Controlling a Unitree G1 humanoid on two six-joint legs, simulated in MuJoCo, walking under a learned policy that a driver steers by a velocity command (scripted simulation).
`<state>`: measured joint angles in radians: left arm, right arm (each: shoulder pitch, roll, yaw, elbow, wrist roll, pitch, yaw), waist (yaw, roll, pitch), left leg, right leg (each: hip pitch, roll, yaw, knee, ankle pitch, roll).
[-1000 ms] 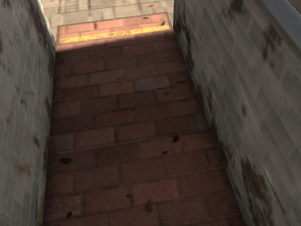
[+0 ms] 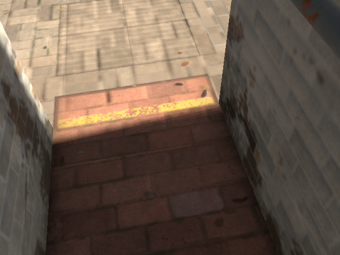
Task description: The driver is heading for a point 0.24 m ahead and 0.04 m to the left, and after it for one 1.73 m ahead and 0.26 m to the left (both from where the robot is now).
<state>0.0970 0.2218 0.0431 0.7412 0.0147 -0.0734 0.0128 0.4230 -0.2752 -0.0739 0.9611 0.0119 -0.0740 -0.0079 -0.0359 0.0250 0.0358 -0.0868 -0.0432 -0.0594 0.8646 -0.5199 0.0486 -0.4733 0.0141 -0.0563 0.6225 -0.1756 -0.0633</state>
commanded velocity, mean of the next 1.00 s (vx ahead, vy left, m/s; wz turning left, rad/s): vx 0.12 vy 0.00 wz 0.00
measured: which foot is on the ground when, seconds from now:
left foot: up 0.00-0.36, down 0.38-1.00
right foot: down 0.00-1.00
